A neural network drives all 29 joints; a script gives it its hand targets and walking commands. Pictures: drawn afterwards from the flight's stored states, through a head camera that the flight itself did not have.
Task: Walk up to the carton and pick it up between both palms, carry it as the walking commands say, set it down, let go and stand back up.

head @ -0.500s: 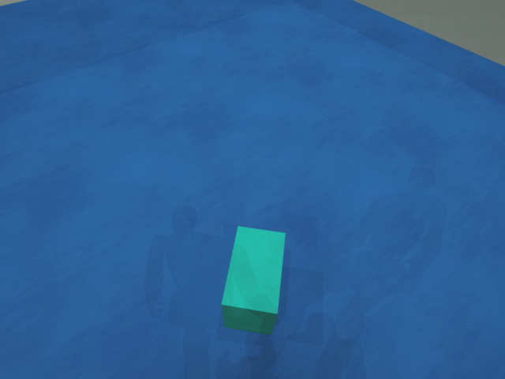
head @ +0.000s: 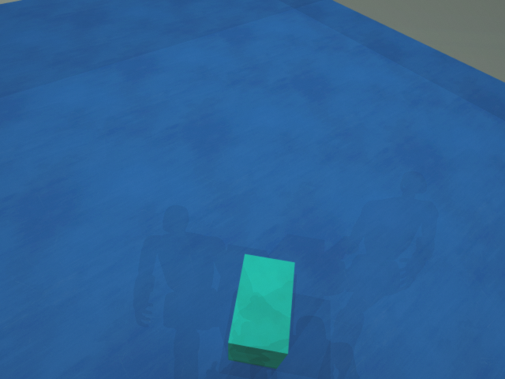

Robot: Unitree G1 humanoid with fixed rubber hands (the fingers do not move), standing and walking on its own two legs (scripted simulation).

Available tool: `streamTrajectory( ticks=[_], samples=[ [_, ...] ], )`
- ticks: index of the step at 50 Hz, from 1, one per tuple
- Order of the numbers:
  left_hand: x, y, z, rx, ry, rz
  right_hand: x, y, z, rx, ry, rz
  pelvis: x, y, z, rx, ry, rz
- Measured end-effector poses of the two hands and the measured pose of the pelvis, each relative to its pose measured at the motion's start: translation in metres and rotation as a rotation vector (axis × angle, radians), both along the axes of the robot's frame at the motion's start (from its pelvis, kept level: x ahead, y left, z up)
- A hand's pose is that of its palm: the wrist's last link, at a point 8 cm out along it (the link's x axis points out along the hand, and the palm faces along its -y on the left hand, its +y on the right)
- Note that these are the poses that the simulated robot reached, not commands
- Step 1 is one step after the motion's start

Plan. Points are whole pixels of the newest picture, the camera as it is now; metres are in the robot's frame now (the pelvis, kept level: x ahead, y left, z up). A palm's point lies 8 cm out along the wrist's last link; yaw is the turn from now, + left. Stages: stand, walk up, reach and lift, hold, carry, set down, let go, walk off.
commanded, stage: walk up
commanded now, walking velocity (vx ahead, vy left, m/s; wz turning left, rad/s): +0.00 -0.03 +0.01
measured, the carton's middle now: (260, 312) +0.41 -0.04 -0.64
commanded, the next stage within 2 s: none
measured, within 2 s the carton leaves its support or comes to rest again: neither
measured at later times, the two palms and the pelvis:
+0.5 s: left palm out of the picture +0.08 +0.23 -0.14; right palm out of the picture +0.07 -0.26 -0.15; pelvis +0.00 -0.02 -0.02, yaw +1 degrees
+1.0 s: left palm out of the picture +0.05 +0.18 -0.13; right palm out of the picture +0.04 -0.29 -0.15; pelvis -0.01 -0.06 -0.01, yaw +3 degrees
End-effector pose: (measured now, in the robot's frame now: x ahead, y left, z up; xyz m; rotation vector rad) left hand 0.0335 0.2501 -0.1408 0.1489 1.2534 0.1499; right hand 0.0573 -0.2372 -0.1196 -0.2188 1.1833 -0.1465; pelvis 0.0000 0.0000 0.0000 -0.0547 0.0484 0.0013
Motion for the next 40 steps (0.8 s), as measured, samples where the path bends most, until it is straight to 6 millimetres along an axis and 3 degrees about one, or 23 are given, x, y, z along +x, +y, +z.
streamTrajectory(
  ticks=[4,8,10,16,23,27,33,37,40],
  samples=[
    [0.046,-0.008,0.010,0.015,-0.107,-0.025,0.000,-0.008,-0.005,0.000,0.035,-0.008,0.007,-0.008,0.000,0.017,-0.005,0.006],
    [0.067,-0.019,0.016,0.064,-0.177,-0.020,0.012,-0.019,-0.026,0.041,0.044,0.007,0.015,-0.025,-0.012,0.073,-0.024,0.025],
    [0.065,-0.024,0.017,0.082,-0.164,-0.012,0.020,-0.022,-0.035,0.058,0.048,0.010,0.017,-0.029,-0.015,0.075,-0.035,0.027],
    [0.059,-0.029,0.021,0.098,-0.136,0.001,0.034,-0.025,-0.033,0.066,0.007,0.016,0.017,-0.034,-0.012,0.082,-0.045,0.030],
    [0.049,-0.026,0.007,0.062,-0.115,0.005,0.021,-0.021,-0.032,0.035,0.014,0.010,0.008,-0.025,-0.017,0.050,-0.040,0.026],
    [0.039,-0.024,-0.001,0.034,-0.082,0.019,0.003,-0.019,-0.026,0.018,0.034,-0.003,0.001,-0.022,-0.016,0.033,-0.041,0.021],
    [0.036,-0.041,0.010,0.026,-0.069,-0.001,-0.021,-0.037,-0.015,0.007,0.078,-0.024,-0.004,-0.039,-0.004,0.031,-0.005,0.006],
    [0.036,-0.055,0.010,0.069,-0.108,-0.003,-0.021,-0.052,-0.032,0.037,0.080,-0.012,-0.006,-0.056,-0.014,0.069,-0.004,0.014],
    [0.025,-0.065,0.014,0.077,-0.085,0.008,-0.017,-0.055,-0.035,0.058,0.074,-0.004,-0.009,-0.062,-0.011,0.074,-0.012,0.019]
  ],
)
